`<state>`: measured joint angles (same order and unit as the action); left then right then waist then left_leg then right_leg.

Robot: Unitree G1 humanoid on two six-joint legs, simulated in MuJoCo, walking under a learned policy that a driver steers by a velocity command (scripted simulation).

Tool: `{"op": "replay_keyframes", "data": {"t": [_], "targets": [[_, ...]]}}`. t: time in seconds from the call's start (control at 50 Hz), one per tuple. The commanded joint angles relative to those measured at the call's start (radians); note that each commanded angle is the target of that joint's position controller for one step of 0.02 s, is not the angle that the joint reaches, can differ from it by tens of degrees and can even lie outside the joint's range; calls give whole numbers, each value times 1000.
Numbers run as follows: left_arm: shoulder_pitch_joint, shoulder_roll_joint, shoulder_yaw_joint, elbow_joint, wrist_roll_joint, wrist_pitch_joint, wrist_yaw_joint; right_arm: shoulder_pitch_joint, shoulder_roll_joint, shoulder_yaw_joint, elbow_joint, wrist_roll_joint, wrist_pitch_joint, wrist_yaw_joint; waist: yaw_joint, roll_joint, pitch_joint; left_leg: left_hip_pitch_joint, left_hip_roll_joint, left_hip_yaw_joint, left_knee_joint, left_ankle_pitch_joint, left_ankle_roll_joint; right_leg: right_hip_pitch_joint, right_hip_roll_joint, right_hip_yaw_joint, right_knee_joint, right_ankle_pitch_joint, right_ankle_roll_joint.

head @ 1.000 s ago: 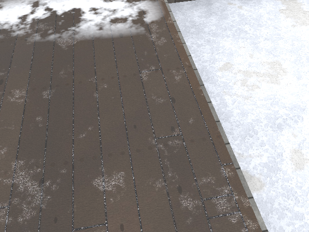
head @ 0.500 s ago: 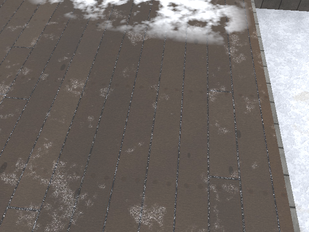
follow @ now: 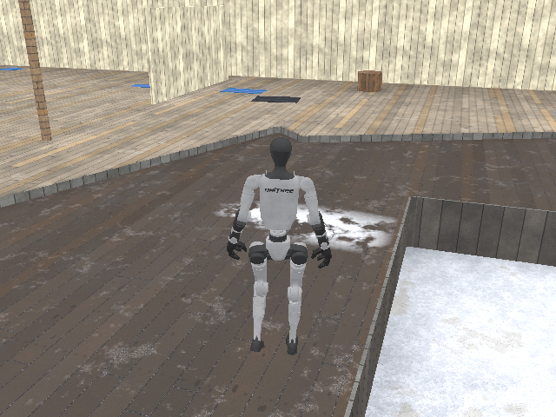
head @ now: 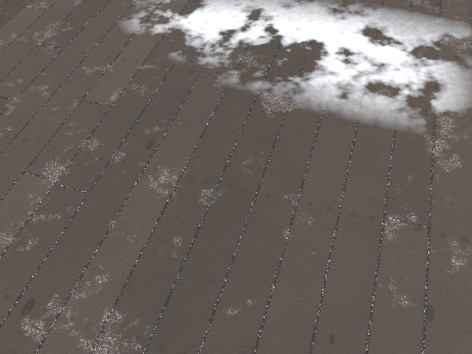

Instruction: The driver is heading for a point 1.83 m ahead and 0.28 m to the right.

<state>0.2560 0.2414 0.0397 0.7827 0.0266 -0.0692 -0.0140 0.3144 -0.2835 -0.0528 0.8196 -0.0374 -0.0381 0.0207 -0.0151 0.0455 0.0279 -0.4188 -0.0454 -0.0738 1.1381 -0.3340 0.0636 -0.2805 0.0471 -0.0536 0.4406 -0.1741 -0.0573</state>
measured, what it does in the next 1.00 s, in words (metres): walks ahead: left foot, then right foot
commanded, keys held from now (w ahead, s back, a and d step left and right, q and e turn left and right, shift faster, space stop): w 1.00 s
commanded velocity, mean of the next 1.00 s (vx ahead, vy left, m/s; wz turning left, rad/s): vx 0.50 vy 0.00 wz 0.04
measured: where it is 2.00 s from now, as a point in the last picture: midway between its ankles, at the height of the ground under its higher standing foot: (238, 205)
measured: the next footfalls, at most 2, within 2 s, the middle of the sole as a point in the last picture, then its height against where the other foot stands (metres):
left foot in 0.36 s outside the picture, level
right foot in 0.88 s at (276, 308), level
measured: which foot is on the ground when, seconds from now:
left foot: up 0.00-0.34, down 0.36-0.90, up 0.92-1.00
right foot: down 0.00-0.38, up 0.40-0.86, down 0.88-1.00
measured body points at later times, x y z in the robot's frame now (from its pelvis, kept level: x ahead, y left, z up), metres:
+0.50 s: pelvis +0.25 +0.05 +0.00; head +0.27 +0.07 +0.45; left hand +0.28 +0.31 -0.14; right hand +0.38 -0.20 -0.11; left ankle +0.29 +0.12 -0.74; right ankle +0.18 -0.09 -0.66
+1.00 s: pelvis +0.52 +0.01 -0.01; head +0.54 +0.00 +0.44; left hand +0.64 +0.26 -0.12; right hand +0.52 -0.25 -0.16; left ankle +0.40 +0.13 -0.65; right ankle +0.58 -0.06 -0.74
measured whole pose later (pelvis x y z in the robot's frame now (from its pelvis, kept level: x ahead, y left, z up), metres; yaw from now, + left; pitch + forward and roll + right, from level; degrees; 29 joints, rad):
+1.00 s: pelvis +0.52 +0.01 -0.01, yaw +1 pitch +0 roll +1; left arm 0.18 0.23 0.05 0.84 0.02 -0.06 -0.01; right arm 0.36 -0.23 -0.04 0.97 -0.02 -0.06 0.01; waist -0.03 0.02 0.04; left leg -0.31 0.00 0.01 1.12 -0.36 0.08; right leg -0.33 0.02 -0.10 0.51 -0.18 -0.08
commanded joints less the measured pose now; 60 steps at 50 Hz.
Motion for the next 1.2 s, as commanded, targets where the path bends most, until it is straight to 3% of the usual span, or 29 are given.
{"op": "replay_keyframes", "data": {"t": [0.02, 0.14, 0.2, 0.24, 0.3, 0.34, 0.36, 0.38, 0.4, 0.42, 0.44, 0.48, 0.54, 0.56, 0.66, 0.76, 0.82, 0.86, 0.88, 0.9, 0.92, 0.94, 0.96, 0.98, 1.02, 1.08, 1.1, 1.12, 1.2], "targets": [[59, 102, 23, -14, -13, -37, -7, 55, -55, -7, -43, -9, 8, 14, -12, -140, -28, -135, 69, -23, -7, 52, -20, 108, -262, 282, -263, 162, -139], [157, 116, 28, 39, -16, -27, -5, -195, -3, 27, -111, -3, 3, 23, 38, -124, 14, -218, 131, 78, -305, 217, -59, 162, -217, 151, -306, 249, -137], [214, 125, 29, 64, -14, -20, -1, -304, 6, 39, -131, 4, -1, 26, 79, -120, 29, -176, 110, 127, -457, 261, -61, 197, -206, 121, -290, 295, -120], [239, 137, 32, 79, -11, -18, 3, -337, 0, 40, -150, 12, -11, 22, 81, -136, 29, -142, 99, 128, -519, 249, -46, 226, -240, 136, -260, 322, -114], [240, 161, 38, 96, -4, -8, 11, -325, -24, 31, -156, 7, -21, 15, 58, -136, 21, -65, 67, 135, -591, 167, -1, 285, -280, 146, -179, 440, -98], [222, 162, 37, 100, -14, 1, 10, -130, -51, 13, -84, -1, -34, 1, -30, -98, -78, 209, 13, 159, -700, 172, 44, 263, -225, 84, 58, 606, -65], [204, 139, 29, 78, -20, 0, 10, 45, -106, -6, -40, -20, -43, -10, -102, -48, -190, 471, 128, 34, -702, 132, 91, 108, -183, 46, 278, 451, -40], [259, 34, 0, 25, -49, -4, 2, 158, -220, -40, -27, -35, -37, -23, -114, 184, -333, 786, 433, -399, -751, 8, 212, -260, -41, -46, 648, -40, 17], [205, 126, 27, 37, -14, 4, 10, 161, -192, -39, -16, 6, -22, -21, -124, 137, -304, 730, 461, -555, -841, 42, 237, -385, -8, 47, 780, -347, 8], [153, 133, 33, 25, -7, 6, 6, 67, -145, -25, -25, 17, -20, -19, -74, 75, -157, 602, 415, -417, -846, 31, 218, -428, -64, 91, 812, -285, -6], [125, 112, 26, 25, -10, 3, -2, -5, -87, -11, -34, 17, -25, -15, -41, 34, -77, 465, 368, -315, -887, 79, 192, -397, -99, 91, 759, -213, -7], [140, 89, 24, 40, 6, 22, -11, -59, -44, 1, -24, 25, -37, -15, 23, 48, -4, 289, 287, -176, -956, 150, 137, -294, -137, 75, 665, -155, 9], [121, 71, 25, 50, 14, 43, -25, -35, -49, -3, 8, 26, -58, -13, 47, 13, 3, 252, 233, -82, -1003, 287, 135, -278, -142, 53, 631, -70, 32], [102, 58, 23, 37, 12, 44, -29, -13, -69, -8, 17, 27, -61, -13, 47, 46, 4, 257, 244, -66, -1010, 326, 147, -299, -150, 47, 594, -41, 38], [-103, 41, 11, -18, 5, 41, -30, 68, -62, -7, 66, 29, -59, -11, 3, 2, 36, 319, 217, 9, -1026, 397, 143, -354, -156, 17, 354, 124, 60], [-258, 50, 3, -75, 2, 31, -21, 170, -76, -9, 122, 20, -55, -18, -44, 11, 66, 446, 256, 16, -984, 507, 137, -351, -125, -9, 190, 130, 22], [-246, 62, 9, -81, 3, 22, -15, 162, -96, -14, 141, 15, -49, -26, -18, 16, 59, 500, 279, 22, -913, 643, 119, -272, -92, -23, 131, 37, -20], [-69, 77, 23, -25, 10, 11, -2, 133, -107, -16, 149, 17, -44, -27, 69, 2, -29, 476, 243, 71, -694, 879, 88, -22, -27, -58, 50, 12, -60], [115, 119, 41, 35, 25, 0, 10, 128, -90, -9, 143, 21, -43, -27, 137, -31, -138, 354, 195, 109, -482, 790, 66, 235, -66, -8, 41, 25, -97], [260, 225, 69, 54, 49, -7, 20, 173, -9, 14, 100, 53, -46, -21, 157, -191, -281, 41, 88, 170, -124, 390, 21, 544, -347, 368, -2, -109, -186], [262, 254, 79, 64, 16, 6, 12, 210, -32, 0, 109, 45, -45, -19, 135, -293, -352, -148, -46, 95, 113, -189, 13, 601, -486, 738, -153, -109, -267], [155, 209, 70, 52, -9, 14, 8, 134, -76, -15, 102, 22, -39, -20, 95, -157, -200, -223, 29, 14, 176, -128, 26, 475, -442, 619, -162, -161, -243], [71, 140, 51, 40, -13, 11, 5, 67, -56, -9, 84, 19, -44, -13, 72, -98, -84, -232, 69, 19, 140, -49, 29, 330, -404, 493, -195, -147, -221], [32, 95, 38, 43, -8, 4, 4, 47, -31, -6, 82, 21, -44, -10, 40, -76, -28, -200, 107, 27, 68, 3, 29, 235, -354, 398, -232, -87, -183], [16, 66, 29, 65, -11, -9, 7, 74, -5, -2, 95, -1, -18, 0, -6, -123, 3, -103, 135, 39, -9, 38, 7, 104, -295, 283, -282, 5, -149], [72, 67, 31, 105, -15, -29, 6, 27, 9, -2, 90, 2, 0, 12, -18, -90, 6, -141, 142, 71, -51, 123, -13, 116, -237, 179, -312, 124, -135], [92, 103, 38, 113, -17, -32, 6, -2, 16, 2, 70, 1, 2, 16, -18, -129, 14, -168, 158, 74, -103, 153, -23, 113, -264, 178, -328, 138, -156], [124, 75, 32, 130, -18, -33, 4, -65, 4, 0, 57, -1, 2, 15, 0, -104, 49, -216, 165, 85, -127, 185, -28, 137, -245, 153, -331, 222, -146], [171, 79, 29, 159, -20, -32, 7, -231, 22, 12, 5, 8, -4, 16, 33, -92, 64, -214, 153, 121, -368, 307, -51, 170, -221, 95, -336, 267, -138]]}}
Velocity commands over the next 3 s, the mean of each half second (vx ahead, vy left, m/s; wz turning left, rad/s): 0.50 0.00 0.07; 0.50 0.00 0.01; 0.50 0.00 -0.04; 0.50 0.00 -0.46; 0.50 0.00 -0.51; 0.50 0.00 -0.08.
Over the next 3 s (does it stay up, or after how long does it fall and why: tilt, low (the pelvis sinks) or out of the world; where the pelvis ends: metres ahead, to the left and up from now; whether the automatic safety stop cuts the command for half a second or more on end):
stays up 1.52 -0.21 -0.01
